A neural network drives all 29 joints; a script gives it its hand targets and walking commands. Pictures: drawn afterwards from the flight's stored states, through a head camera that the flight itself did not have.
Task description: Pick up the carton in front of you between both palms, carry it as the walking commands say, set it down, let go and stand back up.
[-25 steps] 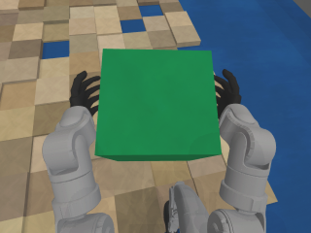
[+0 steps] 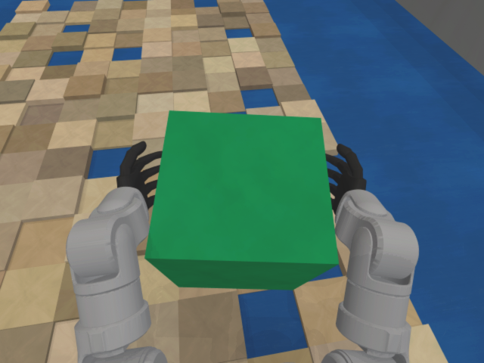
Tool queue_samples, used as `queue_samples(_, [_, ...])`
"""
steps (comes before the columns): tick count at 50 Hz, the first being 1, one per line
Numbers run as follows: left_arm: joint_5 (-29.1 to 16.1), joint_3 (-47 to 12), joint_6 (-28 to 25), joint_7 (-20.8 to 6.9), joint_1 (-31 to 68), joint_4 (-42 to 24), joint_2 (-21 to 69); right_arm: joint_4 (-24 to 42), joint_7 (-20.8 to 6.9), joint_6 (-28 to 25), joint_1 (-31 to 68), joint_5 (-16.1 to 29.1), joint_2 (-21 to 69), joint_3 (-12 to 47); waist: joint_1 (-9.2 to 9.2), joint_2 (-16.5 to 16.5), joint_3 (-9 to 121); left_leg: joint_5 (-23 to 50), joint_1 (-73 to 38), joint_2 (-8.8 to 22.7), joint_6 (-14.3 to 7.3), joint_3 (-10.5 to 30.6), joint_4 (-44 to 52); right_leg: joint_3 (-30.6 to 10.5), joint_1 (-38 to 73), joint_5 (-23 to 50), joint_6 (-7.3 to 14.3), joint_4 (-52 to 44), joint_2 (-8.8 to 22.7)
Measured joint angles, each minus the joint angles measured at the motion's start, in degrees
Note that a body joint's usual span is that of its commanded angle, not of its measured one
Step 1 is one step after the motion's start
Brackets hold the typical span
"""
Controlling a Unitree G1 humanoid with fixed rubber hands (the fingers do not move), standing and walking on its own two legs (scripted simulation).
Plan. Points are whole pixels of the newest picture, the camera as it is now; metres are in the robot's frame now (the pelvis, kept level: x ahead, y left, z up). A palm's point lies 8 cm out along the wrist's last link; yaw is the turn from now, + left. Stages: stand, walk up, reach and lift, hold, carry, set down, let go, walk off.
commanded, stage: carry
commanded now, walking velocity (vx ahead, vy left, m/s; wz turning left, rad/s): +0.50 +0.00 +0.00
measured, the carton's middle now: (240, 213) +0.33 +0.00 +0.07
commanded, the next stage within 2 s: none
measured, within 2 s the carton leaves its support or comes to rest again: neither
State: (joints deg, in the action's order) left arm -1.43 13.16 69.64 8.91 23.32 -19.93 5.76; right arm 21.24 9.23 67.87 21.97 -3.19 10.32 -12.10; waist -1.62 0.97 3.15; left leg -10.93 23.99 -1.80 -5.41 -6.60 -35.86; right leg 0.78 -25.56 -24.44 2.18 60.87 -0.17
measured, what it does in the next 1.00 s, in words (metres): goes down, turning left: right foot 0.05 m lower, then left foot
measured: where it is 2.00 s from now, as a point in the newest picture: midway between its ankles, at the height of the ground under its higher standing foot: (214, 158)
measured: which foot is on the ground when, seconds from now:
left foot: down 0.00-0.30, up 0.32-0.80, down 0.82-1.00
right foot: up 0.00-0.28, down 0.30-0.82, up 0.84-1.00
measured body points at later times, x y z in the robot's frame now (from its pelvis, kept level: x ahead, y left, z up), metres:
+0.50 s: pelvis +0.30 -0.07 -0.04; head +0.34 -0.09 +0.41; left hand +0.59 +0.13 +0.05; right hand +0.65 -0.17 +0.05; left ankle +0.23 +0.05 -0.63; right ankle +0.32 -0.12 -0.78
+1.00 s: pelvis +0.60 +0.00 -0.03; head +0.64 +0.00 +0.42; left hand +0.89 +0.23 +0.04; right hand +0.97 -0.06 +0.04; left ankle +0.62 +0.05 -0.75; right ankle +0.60 -0.13 -0.65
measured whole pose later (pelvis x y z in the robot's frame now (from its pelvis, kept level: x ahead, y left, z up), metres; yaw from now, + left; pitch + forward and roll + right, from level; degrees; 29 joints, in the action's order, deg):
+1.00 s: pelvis +0.60 +0.00 -0.03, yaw +16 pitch +3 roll +1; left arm 2.9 15.7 58.6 7.7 19.7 -8.1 9.0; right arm 3.3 9.1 58.1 23.7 -0.6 7.2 -11.9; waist -3.6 -0.1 -1.6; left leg -14.5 21.5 -5.1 -8.0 -8.8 -32.6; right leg 0.7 -34.8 -22.9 0.7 76.8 4.0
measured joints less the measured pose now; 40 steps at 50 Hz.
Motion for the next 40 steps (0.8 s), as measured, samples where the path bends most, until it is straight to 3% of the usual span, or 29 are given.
queue_samples(3, [1.69,0.56,0.17,-0.59,0.53,-0.04,1.53,0.13,1.13,0.73,-0.01,1.78,-1.7,0.45,-3.19,-1.58,0.71,-0.53,-4.77,0.83,0.63,0.48,5.0,1.16,-5.51,2.1,0.05,1.23,-0.24])
queue_samples(7, [3.9,0.66,-0.2,0.02,0.0,-1.32,2.99,-1.72,1.39,0.62,1.78,4.25,-3.64,0.44,-6.16,-2.03,1.52,-2.01,-11.35,1.55,1.19,0.95,10.52,1.85,-9.44,9.1,-1.15,-11.12,0.43])
queue_samples(12, [5.99,0.21,0.16,-0.06,-3.1,-3.0,3.82,-4.64,0.95,0.76,2.5,5.22,-3.91,0.68,-6.58,-0.12,2.89,-7.72,-19.55,1.12,3.4,1.74,12.03,2.68,-6.35,29.35,-1.36,-33.7,1.57])
queue_samples(15, [6.22,-0.35,0.48,-0.73,-4.3,-3.12,3.82,-4.82,0.32,1.18,1.71,5.15,-4.03,1.06,-5.44,1.1,3.26,-15.66,-21.68,0.95,4.16,3.02,2.98,5.11,0.21,36.03,-1.78,-40.82,2.73])
queue_samples(18, [6.17,-1.43,-0.77,-0.16,-4.21,-0.52,4.01,-6.19,0.0,1.16,1.8,5.6,-5.98,1.2,-2.09,-1.22,2.15,-19.57,-12.19,2.23,3.99,6.56,-21.75,7.59,1.59,16.26,1.89,-33.81,1.36])
queue_samples(19, [5.75,-1.65,-0.74,0.08,-4.6,0.11,3.86,-6.63,-0.06,1.28,1.41,5.53,-5.93,1.12,-1.11,-1.34,1.43,-18.51,-8.12,1.8,3.89,7.17,-28.9,8.17,1.73,15.83,3.06,-32.49,1.41])
queue_samples(21, [4.85,-1.69,-0.83,0.43,-6.14,0.63,3.55,-6.93,-0.07,1.37,0.22,4.75,-4.65,0.83,0.51,-1.88,0.07,-15.36,-0.53,1.95,3.49,6.95,-38.44,9.28,2.84,13.64,3.41,-30.83,1.44])
queue_samples(26, [2.71,0.34,-4.11,0.06,-5.83,3.34,3.27,-7.08,-0.63,-1.79,-0.89,1.32,-1.32,-0.11,3.24,-2.17,-2.04,-12.46,16.19,3.8,2.31,4.29,-47.1,11.84,7.63,8.02,2.8,-31.47,2.26])
queue_samples(33, [1.95,0.27,-9.48,-0.56,-0.77,11.78,1.18,-12.34,0.12,-6.38,2.3,-0.07,-2.78,-0.78,3.57,-1.65,-1.27,-4.19,26.34,4.8,0.62,0.49,-36.31,15.15,16.94,1.98,1.2,-34.78,3.54])
queue_samples(38, [2.53,0.73,-10.78,-0.57,1.13,15.35,0.87,-16.34,0.25,-7.61,4.51,0.15,-3.9,-1.12,2.23,-1.73,-0.45,4.48,19.16,2.14,-1.17,-4.34,-12.03,17.79,24.47,-3.39,-1.29,-34.72,4.21])
queue_samples(40, [3.22,1.27,-10.69,-0.85,-0.15,15.27,1.21,-17.96,-0.18,-7.75,4.51,0.23,-3.69,-0.76,0.83,-2.06,-0.72,5.23,11.44,-0.38,-2.06,-6.18,-3.22,18.61,25.04,-4.39,-2.68,-26.15,5.9])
